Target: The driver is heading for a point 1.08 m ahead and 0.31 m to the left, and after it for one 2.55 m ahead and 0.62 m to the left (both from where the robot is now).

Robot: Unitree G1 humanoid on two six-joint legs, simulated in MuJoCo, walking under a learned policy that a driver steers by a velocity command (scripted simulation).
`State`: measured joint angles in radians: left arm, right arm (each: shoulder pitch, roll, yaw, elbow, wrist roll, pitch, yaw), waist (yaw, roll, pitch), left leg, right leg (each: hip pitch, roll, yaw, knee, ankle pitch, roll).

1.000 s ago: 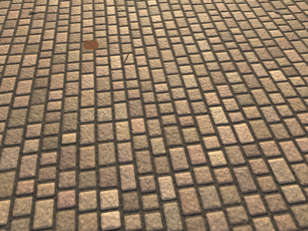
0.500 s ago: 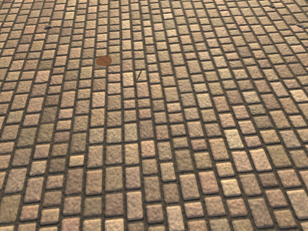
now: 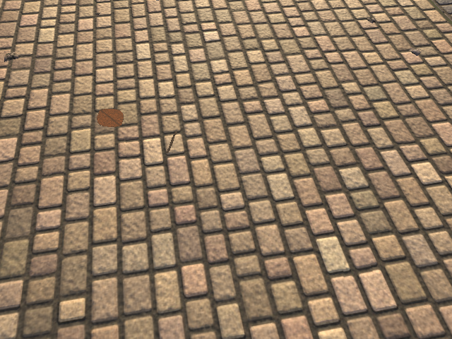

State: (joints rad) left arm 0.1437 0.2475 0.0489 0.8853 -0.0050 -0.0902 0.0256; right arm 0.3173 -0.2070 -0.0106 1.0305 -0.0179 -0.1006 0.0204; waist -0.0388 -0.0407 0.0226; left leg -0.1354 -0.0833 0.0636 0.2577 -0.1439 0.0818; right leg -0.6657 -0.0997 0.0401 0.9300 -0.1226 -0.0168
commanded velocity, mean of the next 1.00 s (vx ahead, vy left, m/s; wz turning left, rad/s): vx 0.17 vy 0.00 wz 0.00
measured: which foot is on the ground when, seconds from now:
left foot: down 0.00-0.18, up 0.20-0.40, down 0.42-0.84, up 0.86-1.00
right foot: up 0.00-0.14, down 0.16-1.00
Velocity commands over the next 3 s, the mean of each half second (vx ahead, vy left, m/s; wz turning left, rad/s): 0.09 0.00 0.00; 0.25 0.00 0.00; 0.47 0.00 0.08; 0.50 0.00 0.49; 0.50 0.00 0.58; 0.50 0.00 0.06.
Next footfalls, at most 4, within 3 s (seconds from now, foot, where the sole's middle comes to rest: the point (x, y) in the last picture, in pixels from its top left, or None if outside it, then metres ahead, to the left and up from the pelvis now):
0.16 right None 0.25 -0.13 -0.78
0.42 left None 0.13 0.11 -0.78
1.34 left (190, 300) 0.61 0.10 -0.78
1.86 right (243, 216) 0.91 -0.08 -0.78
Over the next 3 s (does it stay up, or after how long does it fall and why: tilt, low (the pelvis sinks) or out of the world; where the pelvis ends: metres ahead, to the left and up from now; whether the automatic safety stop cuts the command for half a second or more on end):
stays up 1.27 0.31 -0.03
